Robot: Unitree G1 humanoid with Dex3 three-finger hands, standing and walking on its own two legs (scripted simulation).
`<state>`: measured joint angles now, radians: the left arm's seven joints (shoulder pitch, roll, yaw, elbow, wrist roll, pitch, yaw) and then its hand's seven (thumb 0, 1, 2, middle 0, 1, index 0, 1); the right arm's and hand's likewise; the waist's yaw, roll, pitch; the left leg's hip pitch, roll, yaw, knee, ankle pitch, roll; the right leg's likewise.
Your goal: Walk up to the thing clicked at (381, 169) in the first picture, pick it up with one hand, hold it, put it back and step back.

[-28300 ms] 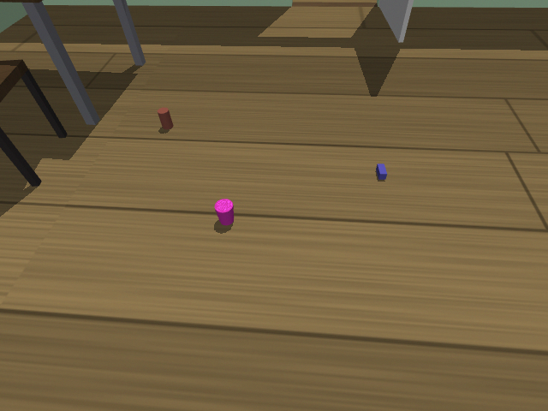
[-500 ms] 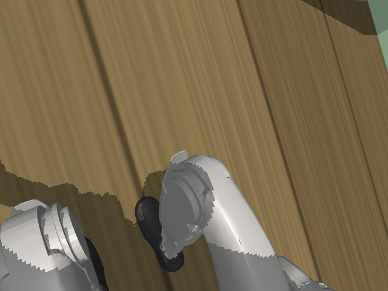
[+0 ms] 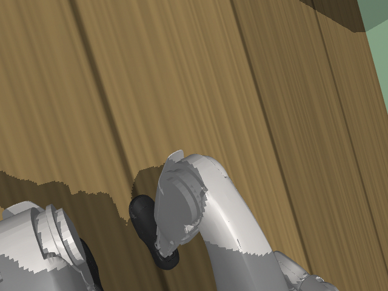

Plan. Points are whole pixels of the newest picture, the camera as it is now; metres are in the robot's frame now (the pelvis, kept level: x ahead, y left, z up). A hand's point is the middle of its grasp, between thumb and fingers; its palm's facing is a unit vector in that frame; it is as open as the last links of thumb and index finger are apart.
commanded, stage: open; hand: left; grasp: from above
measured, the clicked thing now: out of the picture +0.45 +0.34 -0.29
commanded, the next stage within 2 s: withdraw in 0.44 s
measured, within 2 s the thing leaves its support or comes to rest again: neither
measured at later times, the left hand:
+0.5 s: hand out of the picture +0.43 +0.34 -0.26, palm faces -0.45 -0.14 -0.88, open 10.6 cm
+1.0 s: hand out of the picture +0.44 +0.37 -0.12, palm faces -0.36 -0.05 -0.93, open 11.7 cm
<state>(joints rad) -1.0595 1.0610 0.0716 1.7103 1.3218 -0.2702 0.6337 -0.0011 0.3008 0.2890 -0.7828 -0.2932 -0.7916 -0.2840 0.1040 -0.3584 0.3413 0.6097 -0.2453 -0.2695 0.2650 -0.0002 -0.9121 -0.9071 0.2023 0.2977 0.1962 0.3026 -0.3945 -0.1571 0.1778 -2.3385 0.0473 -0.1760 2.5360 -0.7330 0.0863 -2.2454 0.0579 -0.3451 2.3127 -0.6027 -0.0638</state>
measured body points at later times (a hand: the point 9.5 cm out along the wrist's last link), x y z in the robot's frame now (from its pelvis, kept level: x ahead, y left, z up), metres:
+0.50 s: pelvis +0.00 +0.00 +0.00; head +0.28 +0.14 +0.32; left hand +0.45 +0.34 -0.21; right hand +0.06 -0.24 -0.05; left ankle +0.06 +0.10 -0.28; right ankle +0.12 -0.07 -0.28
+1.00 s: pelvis +0.01 +0.00 +0.03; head +0.23 +0.11 +0.41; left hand +0.45 +0.37 -0.07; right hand +0.09 -0.25 -0.06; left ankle +0.06 +0.10 -0.28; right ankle +0.12 -0.07 -0.28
